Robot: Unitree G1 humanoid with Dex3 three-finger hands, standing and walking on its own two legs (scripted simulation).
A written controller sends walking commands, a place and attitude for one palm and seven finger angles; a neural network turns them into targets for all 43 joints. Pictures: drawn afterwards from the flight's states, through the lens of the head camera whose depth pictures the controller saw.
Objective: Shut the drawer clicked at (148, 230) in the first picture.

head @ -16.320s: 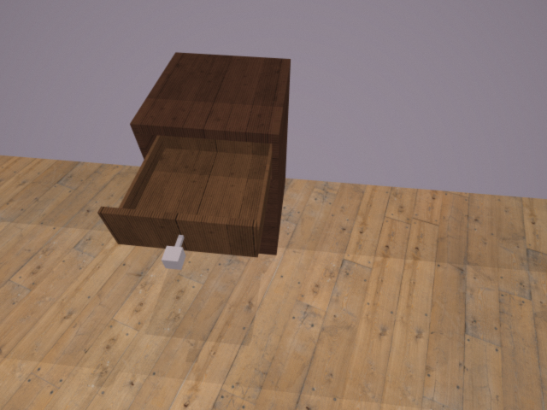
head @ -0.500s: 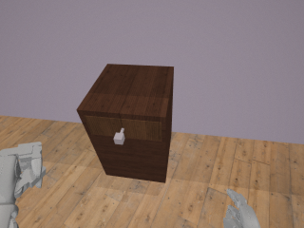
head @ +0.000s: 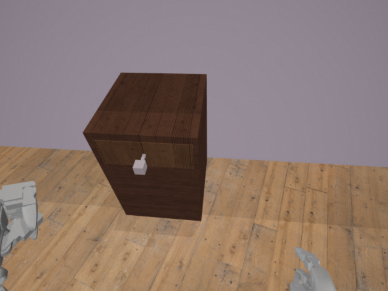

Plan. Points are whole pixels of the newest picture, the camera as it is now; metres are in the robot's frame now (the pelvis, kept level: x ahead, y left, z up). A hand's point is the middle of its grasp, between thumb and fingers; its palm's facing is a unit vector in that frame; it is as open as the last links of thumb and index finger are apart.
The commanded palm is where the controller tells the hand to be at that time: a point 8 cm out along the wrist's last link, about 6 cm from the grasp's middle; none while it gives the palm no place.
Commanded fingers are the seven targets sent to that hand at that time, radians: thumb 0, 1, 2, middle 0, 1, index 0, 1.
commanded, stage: step back with the hand held close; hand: left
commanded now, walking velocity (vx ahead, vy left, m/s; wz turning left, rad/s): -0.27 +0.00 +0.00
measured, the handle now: (141, 163) +0.61 +0.25 -0.22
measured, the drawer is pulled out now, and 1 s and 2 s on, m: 0.00 0.00 0.00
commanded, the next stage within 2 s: stop stepping back and stand still in 1.64 s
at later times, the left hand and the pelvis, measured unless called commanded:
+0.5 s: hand out of the picture +0.14 +0.27 +0.16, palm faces +0.36 -0.80 -0.47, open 3.2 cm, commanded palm +0.08 +0.31 +0.18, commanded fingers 0.00 0.90 0.90 -1.40 -1.60 -1.40 -1.60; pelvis -0.05 +0.03 -0.01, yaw +0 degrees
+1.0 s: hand out of the picture +0.13 +0.28 +0.16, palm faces +0.34 -0.79 -0.52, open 3.2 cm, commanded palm +0.05 +0.32 +0.18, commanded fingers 0.00 0.90 0.90 -1.40 -1.60 -1.40 -1.60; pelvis -0.08 +0.04 -0.02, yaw +0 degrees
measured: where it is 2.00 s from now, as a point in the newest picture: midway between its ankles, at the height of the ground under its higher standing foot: outside the picture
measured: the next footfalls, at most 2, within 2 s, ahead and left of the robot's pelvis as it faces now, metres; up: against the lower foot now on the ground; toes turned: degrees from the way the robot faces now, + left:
right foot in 1.68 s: -0.26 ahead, -0.13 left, +0.00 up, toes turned +0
left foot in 1.86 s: -0.09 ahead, +0.09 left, +0.00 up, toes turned -2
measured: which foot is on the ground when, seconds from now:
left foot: down 0.00-1.00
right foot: down 0.00-1.00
